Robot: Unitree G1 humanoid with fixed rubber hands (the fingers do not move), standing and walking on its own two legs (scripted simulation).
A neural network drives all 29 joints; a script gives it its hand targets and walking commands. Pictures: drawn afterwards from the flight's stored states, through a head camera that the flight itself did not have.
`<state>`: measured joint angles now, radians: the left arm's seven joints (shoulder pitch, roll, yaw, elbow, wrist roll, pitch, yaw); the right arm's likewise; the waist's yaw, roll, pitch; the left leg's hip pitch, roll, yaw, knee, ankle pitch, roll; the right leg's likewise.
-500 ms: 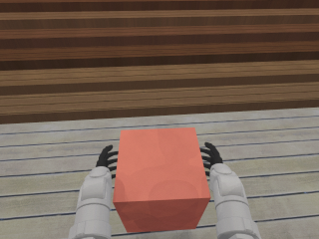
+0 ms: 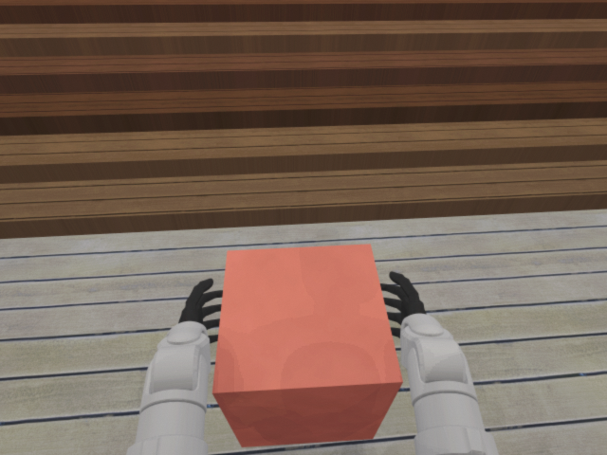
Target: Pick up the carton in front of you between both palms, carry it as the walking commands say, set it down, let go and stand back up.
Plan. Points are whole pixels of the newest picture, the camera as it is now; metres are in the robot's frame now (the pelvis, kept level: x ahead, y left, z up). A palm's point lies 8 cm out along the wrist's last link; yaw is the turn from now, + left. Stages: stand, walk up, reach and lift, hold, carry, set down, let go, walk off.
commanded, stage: reach and lift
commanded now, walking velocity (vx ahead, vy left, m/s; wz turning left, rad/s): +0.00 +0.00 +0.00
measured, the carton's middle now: (303, 349) +0.30 +0.00 -0.05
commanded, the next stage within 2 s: hold in 0.22 s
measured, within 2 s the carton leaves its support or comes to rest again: neither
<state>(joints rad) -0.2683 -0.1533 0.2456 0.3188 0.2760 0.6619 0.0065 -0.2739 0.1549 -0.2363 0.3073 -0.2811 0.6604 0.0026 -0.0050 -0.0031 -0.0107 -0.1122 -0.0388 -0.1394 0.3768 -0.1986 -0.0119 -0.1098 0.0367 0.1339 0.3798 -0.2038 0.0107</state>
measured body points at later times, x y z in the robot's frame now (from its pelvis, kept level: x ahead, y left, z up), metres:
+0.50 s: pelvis +0.00 +0.00 +0.00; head -0.05 +0.00 +0.45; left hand +0.29 +0.15 +0.04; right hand +0.30 -0.15 +0.05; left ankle +0.01 +0.13 -0.75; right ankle +0.01 -0.13 -0.75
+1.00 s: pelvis +0.05 +0.00 -0.02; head +0.00 +0.00 +0.43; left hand +0.34 +0.15 +0.08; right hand +0.35 -0.15 +0.08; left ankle +0.01 +0.13 -0.74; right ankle +0.01 -0.14 -0.75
